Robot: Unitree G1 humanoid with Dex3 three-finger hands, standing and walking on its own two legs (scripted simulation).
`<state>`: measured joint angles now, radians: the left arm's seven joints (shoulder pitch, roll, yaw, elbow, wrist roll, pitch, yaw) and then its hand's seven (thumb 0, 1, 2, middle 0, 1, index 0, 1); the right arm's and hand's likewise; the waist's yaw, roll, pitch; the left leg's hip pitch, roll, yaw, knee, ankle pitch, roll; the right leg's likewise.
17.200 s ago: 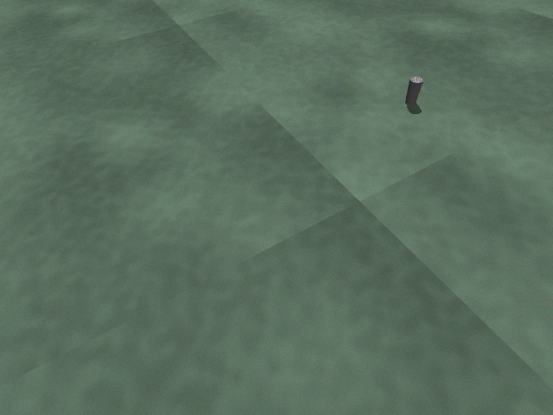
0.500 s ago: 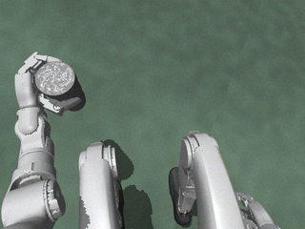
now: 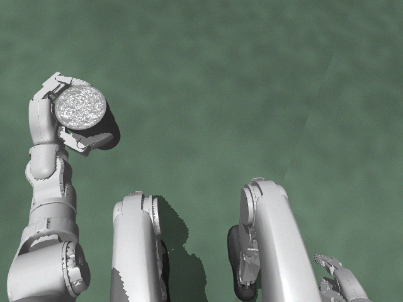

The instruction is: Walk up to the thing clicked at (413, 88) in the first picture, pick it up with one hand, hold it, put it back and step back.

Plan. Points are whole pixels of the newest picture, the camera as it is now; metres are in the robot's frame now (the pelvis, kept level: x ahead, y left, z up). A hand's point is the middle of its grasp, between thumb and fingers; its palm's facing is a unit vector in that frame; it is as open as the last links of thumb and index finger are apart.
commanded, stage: lift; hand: left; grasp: from the side
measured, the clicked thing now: (95, 123) +0.46 +0.21 -0.06
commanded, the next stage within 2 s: hold in 1.92 s
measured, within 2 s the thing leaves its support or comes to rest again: neither
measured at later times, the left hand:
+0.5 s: hand (41, 96) +0.42 +0.21 +0.11, palm faces +0.11 -0.99 -0.06, open 11.0 cm
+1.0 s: hand out of the picture +0.41 +0.21 +0.28, palm faces +0.11 -0.99 -0.05, open 11.0 cm
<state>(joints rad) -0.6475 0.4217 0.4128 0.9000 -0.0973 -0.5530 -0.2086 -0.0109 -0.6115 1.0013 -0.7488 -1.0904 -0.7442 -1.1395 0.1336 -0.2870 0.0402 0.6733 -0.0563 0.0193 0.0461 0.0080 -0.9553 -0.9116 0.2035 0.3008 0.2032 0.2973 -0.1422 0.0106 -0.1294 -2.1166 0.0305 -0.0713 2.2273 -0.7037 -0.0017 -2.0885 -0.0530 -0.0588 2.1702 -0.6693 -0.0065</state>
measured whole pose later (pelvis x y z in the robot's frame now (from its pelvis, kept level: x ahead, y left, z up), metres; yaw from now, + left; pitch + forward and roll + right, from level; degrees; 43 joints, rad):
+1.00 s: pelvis +0.05 +0.01 +0.25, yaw +2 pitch +20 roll -4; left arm -0.20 0.28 0.17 0.38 -0.16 -0.28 -0.06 -0.01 -0.61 1.01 -0.74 -1.09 -0.74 -1.14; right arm 0.20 -0.23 0.01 0.63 0.04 -0.06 -0.04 0.01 -0.92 -0.90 0.20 0.30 0.20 0.30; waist -0.05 0.02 -0.14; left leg -1.15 0.05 -0.03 1.38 -0.59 0.00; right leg -1.12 -0.02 -0.07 1.31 -0.55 0.01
